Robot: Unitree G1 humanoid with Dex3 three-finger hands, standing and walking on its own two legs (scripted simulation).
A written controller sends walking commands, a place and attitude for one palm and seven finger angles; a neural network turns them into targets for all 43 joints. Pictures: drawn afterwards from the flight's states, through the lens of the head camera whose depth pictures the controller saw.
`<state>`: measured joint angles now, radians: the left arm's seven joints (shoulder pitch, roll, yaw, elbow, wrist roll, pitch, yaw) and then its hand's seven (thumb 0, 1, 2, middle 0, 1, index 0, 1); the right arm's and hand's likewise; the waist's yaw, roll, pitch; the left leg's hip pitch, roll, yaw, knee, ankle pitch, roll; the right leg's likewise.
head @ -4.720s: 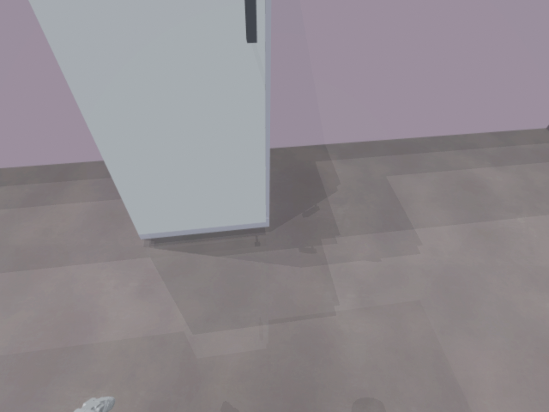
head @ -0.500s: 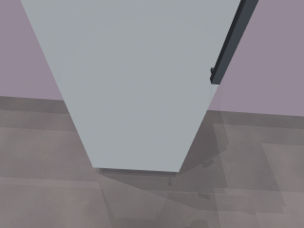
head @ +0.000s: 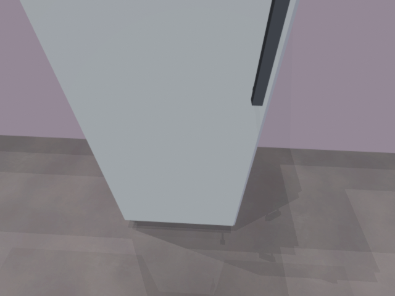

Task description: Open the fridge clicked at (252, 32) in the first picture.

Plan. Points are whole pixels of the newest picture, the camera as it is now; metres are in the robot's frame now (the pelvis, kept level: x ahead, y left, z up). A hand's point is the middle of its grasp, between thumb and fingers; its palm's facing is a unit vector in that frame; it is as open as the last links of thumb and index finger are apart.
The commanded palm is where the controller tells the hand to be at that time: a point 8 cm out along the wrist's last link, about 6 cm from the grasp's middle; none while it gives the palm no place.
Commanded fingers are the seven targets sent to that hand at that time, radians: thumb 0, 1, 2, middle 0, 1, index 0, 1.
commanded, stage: come to a stop and stand still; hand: right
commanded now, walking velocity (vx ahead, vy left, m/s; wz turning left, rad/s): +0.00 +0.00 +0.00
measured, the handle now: (267, 46) +0.55 -0.12 +0.25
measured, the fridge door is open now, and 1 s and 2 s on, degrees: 0 0 0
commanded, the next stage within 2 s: look again from close up in 0.34 s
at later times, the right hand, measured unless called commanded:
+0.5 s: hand out of the picture +0.00 -0.18 -0.18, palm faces +0.04 +0.98 -0.22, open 7.4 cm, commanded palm none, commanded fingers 0.00 -0.90 -0.90 0.20 0.30 0.20 0.30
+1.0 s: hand out of the picture +0.04 -0.16 -0.17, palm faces +0.02 +0.98 -0.22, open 7.4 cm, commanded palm none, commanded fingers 0.00 -0.90 -0.90 0.20 0.30 0.20 0.30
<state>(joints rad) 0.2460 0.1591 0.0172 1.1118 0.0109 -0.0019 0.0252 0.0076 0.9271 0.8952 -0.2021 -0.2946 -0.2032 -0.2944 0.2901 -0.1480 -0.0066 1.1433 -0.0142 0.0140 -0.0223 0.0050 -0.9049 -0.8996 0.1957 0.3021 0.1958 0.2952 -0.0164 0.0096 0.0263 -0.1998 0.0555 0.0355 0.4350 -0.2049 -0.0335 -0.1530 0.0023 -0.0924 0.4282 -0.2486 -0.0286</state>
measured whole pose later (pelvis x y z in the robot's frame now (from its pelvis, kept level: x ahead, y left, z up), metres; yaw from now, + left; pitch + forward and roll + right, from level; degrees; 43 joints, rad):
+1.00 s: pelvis +0.01 +0.03 +0.00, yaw -1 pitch -1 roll -1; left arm 0.24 0.20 0.00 1.09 0.02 -0.02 0.02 0.00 0.90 0.90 -0.20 -0.29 -0.20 -0.29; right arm 0.23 -0.19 0.00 1.09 -0.01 -0.02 -0.02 0.00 -0.90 -0.90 0.20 0.30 0.20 0.30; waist -0.01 0.00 0.03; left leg -0.20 0.03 0.06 0.48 -0.26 0.01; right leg -0.15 -0.03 -0.07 0.44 -0.27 0.01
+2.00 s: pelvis +0.11 +0.03 -0.01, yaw -1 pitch +0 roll +0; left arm 0.27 0.11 0.01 1.13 0.02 0.01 0.04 0.03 0.93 0.90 -0.20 -0.29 -0.20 -0.29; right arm 0.36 -0.11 -0.02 1.09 -0.03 -0.04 -0.04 0.00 -0.90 -0.90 0.20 0.30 0.20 0.30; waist -0.03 0.03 0.08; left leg -0.12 0.02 0.13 0.54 -0.42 0.03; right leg -0.37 -0.03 -0.09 0.80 -0.42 0.00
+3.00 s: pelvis +0.07 +0.07 +0.00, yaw -2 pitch -1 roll +0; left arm 0.32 0.09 -0.01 1.14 0.02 0.00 0.02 0.00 0.91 0.90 -0.20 -0.29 -0.20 -0.29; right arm 0.32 -0.13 0.00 1.14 -0.01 0.00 -0.02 0.00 -0.91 -0.90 0.20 0.30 0.20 0.30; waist -0.02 0.02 0.04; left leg -0.18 0.00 0.11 0.40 -0.20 0.04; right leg -0.16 -0.02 -0.05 0.40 -0.22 0.00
